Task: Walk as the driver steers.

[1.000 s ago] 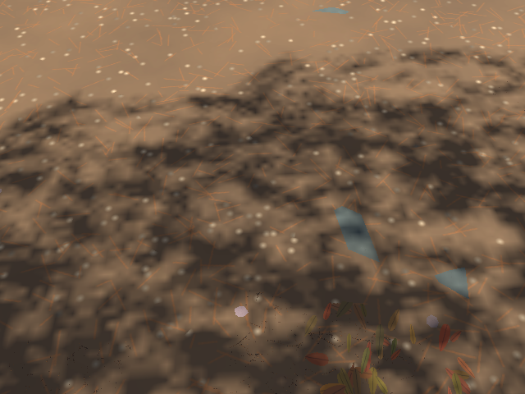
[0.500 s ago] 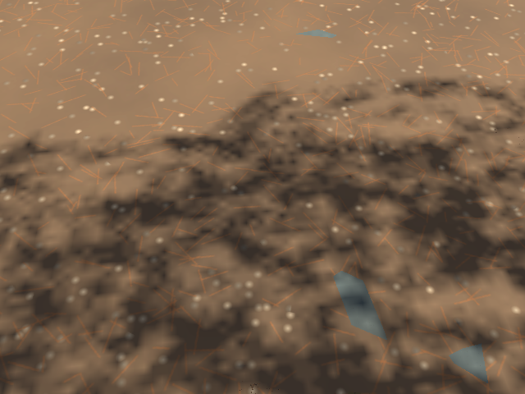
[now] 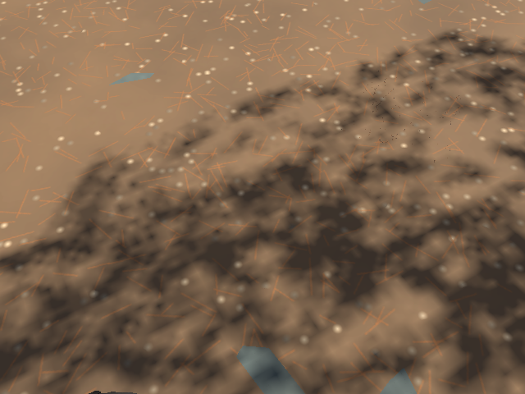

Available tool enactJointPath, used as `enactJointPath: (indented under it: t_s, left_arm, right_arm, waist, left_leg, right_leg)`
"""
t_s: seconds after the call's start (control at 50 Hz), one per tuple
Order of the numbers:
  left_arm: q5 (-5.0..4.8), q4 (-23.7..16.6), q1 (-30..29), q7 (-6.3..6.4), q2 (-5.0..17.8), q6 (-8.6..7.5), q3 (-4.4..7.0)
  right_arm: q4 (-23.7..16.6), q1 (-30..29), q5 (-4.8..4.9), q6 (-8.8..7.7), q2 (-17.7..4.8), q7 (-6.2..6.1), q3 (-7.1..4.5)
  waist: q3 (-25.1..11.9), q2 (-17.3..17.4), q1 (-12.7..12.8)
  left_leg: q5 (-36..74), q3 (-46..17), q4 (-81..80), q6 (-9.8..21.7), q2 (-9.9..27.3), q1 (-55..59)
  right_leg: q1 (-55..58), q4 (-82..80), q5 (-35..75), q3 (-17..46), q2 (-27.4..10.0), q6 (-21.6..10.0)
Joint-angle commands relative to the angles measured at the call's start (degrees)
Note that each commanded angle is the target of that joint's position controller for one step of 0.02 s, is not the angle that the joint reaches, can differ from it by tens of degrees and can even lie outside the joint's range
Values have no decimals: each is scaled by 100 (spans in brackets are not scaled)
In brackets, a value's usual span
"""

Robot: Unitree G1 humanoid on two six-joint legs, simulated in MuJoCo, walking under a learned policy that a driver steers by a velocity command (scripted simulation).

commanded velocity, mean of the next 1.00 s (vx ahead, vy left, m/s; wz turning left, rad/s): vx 0.31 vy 0.00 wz -0.37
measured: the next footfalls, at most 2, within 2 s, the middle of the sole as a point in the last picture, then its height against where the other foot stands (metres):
left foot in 0.52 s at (254, 378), level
right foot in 0.92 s outside the picture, level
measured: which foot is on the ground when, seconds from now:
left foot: up 0.00-0.50, down 0.52-1.00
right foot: down 0.00-0.52, up 0.54-0.90, down 0.92-1.00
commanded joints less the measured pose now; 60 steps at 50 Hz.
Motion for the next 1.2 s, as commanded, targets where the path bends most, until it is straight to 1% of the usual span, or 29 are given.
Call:
enactJointPath:
  t_s: [0.02, 0.04, 0.06, 0.08, 0.1, 0.14, 0.24, 0.4, 0.46, 0.5, 0.52, 0.54, 0.56, 0.58, 0.6, 0.62, 0.64, 0.68, 0.76, 0.86, 0.9, 0.92, 0.94, 0.96, 0.98, 1.0, 1.04, 1.12, 1.2]
  left_arm:
    - [-121, 129, 2212, 193, 1711, 53, 516]
    - [-156, 208, 1969, 243, 1566, 87, 471]
    - [-208, 218, 1700, 265, 1255, 59, 392]
    - [-226, 178, 1422, 284, 1049, 11, 336]
    - [-276, 150, 1248, 302, 891, -38, 279]
    - [-311, 141, 1315, 280, 860, -166, 239]
    - [-296, 242, 1975, 254, 1076, -229, 274]
    - [-232, 309, 2759, 330, 1146, -196, 266]
    - [-208, 313, 2639, 402, 1146, -172, 247]
    - [-237, 280, 2416, 399, 1234, -228, 253]
    - [-314, 239, 2254, 375, 1211, -279, 240]
    - [-395, -4, 2304, 376, 831, -318, 136]
    - [-613, 67, 3450, 443, 562, -231, 122]
    - [-288, 289, 3311, 489, 1039, -128, 176]
    - [-226, 267, 2782, 447, 990, -84, 178]
    - [-190, 215, 2510, 408, 877, -47, 141]
    - [-156, 204, 2351, 350, 806, 29, 119]
    - [-121, 277, 2496, 279, 660, 188, 88]
    - [-144, 316, 2250, 284, 490, 296, -23]
    - [-149, 331, 1593, 312, 518, 381, -135]
    - [-118, 407, 1576, 354, 463, 307, -180]
    - [-82, 401, 1522, 392, 551, 242, -192]
    - [-22, 379, 1544, 445, 793, 158, -180]
    - [-176, 451, 1183, 451, 987, 133, -142]
    - [-225, 471, 1022, 417, 663, 93, -223]
    - [-234, 544, 1005, 410, 559, 55, -254]
    - [-250, 706, 1163, 446, 604, 31, -237]
    - [-262, 975, 1389, 460, 536, 21, -230]
    - [-264, 1180, 1417, 479, 518, 20, -230]
  right_arm:
    - [-1024, -524, 21, -126, -836, 118, -168]
    - [-1182, -1011, 56, -189, -796, 148, -150]
    - [-1140, -929, 73, -254, -728, 143, -106]
    - [-1055, -828, 14, -231, -726, 124, -121]
    - [-1037, -680, -103, -128, -718, 121, -119]
    - [-1046, -590, -188, 69, -655, 156, -115]
    - [-1443, -1610, -164, 202, -642, 195, -82]
    - [-2014, -2988, -90, 107, -661, 270, 35]
    - [-1981, -2648, -68, -8, -690, 229, 58]
    - [-1648, -1610, -88, -100, -924, 124, -34]
    - [-1490, -907, -130, -200, -1049, 64, -74]
    - [-1442, -135, -232, -258, -1441, -2, -127]
    - [-1447, -201, -147, -171, -1758, 69, -219]
    - [-1554, -478, 62, -70, -1338, 111, -173]
    - [-1576, -956, 96, -70, -823, 113, -18]
    - [-1562, -1250, 59, -64, -545, 114, 84]
    - [-1500, -1279, 60, -77, -474, 95, 131]
    - [-1327, -1206, 39, -107, -605, 92, 131]
    - [-1189, -1331, -31, -120, -716, 103, 155]
    - [-1014, -1050, -19, 144, -912, 116, 96]
    - [-994, -1098, 20, 242, -856, 89, 120]
    - [-952, -972, 2, 252, -770, 80, 146]
    - [-996, -877, 2, 238, -595, 98, 189]
    - [-887, -497, 97, 267, -381, 109, 223]
    - [-726, -539, 67, 290, -517, 92, 203]
    - [-669, -576, 52, 285, -572, 88, 175]
    - [-545, -567, 38, 272, -711, 88, 127]
    - [-308, -585, 47, 241, -561, 57, 165]
    - [-95, -593, 43, 262, -512, 20, 175]
  waist:
    - [-1958, -645, 957]
    - [-1136, -261, 857]
    - [-659, -31, 611]
    - [-418, 128, 362]
    - [-412, 77, 162]
    - [-510, 21, 46]
    - [-197, -180, 336]
    - [-85, -374, 822]
    - [-116, -494, 625]
    - [-566, -540, 195]
    - [-913, -391, -201]
    - [-1751, 337, -384]
    - [-2737, 1583, 152]
    - [-2502, 587, 196]
    - [-1611, 293, 254]
    - [-1131, 197, 335]
    - [-864, 403, 348]
    - [-827, 612, 496]
    - [-931, 720, 610]
    - [-716, 832, 302]
    - [-447, 572, 406]
    - [-335, 321, 401]
    - [-357, -170, 300]
    - [-187, -927, -107]
    - [-129, -700, -60]
    - [-102, -629, -48]
    - [-74, -528, 31]
    - [-130, -126, 137]
    - [-144, -30, 157]
  left_leg:
    - [-340, -1524, 4307, 25, -647, -4015]
    - [310, -1830, 4168, 101, -298, -4491]
    - [776, -1840, 3606, 138, -96, -4248]
    - [911, -1878, 3156, 122, 40, -3874]
    - [942, -1915, 2903, 54, 92, -3494]
    - [939, -1887, 2596, -64, 69, -3205]
    - [1849, -1786, 1492, -242, 3, -3869]
    - [2518, -1809, -78, -122, -427, -4119]
    - [2459, -1708, -817, 137, -707, -3089]
    - [2605, -1605, -1245, 379, -992, -1647]
    - [3517, -1791, -1610, 530, -648, -562]
    - [5736, -2983, -1151, 824, 804, 891]
    - [8142, -4898, -970, 1927, 2328, 2035]
    - [7207, -4908, -1294, 1864, 1928, 1233]
    - [6555, -4046, -1562, 1683, 1530, 402]
    - [6155, -3509, -1797, 1461, 1185, -127]
    - [6055, -3107, -2016, 1338, 952, -509]
    - [6083, -2619, -2220, 1261, 679, -1177]
    - [5540, -2176, -2328, 1294, 538, -1518]
    - [2012, -2515, -2564, 1197, 449, -1780]
    - [965, -2612, -2484, 958, 367, -2220]
    - [739, -2654, -2427, 710, 311, -2411]
    - [796, -2450, -2003, 461, 68, -2475]
    - [950, -1874, -1959, 294, -513, -1685]
    - [1398, -1928, -1950, 236, -437, -915]
    - [1641, -2002, -1994, 237, -369, -719]
    - [1829, -2101, -2005, 295, -245, -823]
    - [1874, -2128, -2160, 283, -206, -1067]
    - [1967, -2139, -2180, 278, -185, -965]
  right_leg:
    - [4385, -1776, -603, 5013, -2245, -1499]
    - [3889, -1861, -109, 3987, -2093, -1328]
    - [3130, -1921, 569, 3378, -1884, -1112]
    - [2558, -1981, 1173, 2898, -1568, -896]
    - [2175, -2052, 1556, 2565, -1325, -809]
    - [1907, -2108, 2024, 2329, -1115, -794]
    - [1907, -2347, 1673, 2350, -898, -619]
    - [2846, -1872, 2364, 2691, -924, -455]
    - [2755, -1305, 3778, 2471, -821, -79]
    - [2597, -359, 4825, 2395, -623, 244]
    - [2174, 607, 4303, 2248, -360, 383]
    - [1255, 2235, 1647, 1904, 44, 535]
    - [82, 3973, -2843, 1529, 914, 722]
    - [-10, 4249, -2232, 1687, 533, 672]
    - [-78, 4035, -1866, 1676, 381, 745]
    - [-122, 3674, -1713, 1589, 191, 792]
    - [-26, 3362, -1598, 1566, 75, 839]
    - [621, 3000, -1330, 1408, 133, 908]
    - [1005, 1727, -1129, 1150, 23, 958]
    - [1470, 255, -892, 776, -107, 902]
    - [2005, -782, -432, 759, -129, 776]
    - [2212, -1273, -163, 1131, -375, 695]
    - [2293, -1732, -85, 1993, -1105, 551]
    - [1095, -1977, -539, 2393, -1404, 315]
    - [569, -2089, -990, 2239, -1243, 393]
    - [533, -2058, -1122, 2016, -991, 536]
    - [855, -1966, -713, 1757, -743, 634]
    - [1374, -1765, -91, 1639, -728, 567]
    - [1429, -1748, 69, 1583, -709, 554]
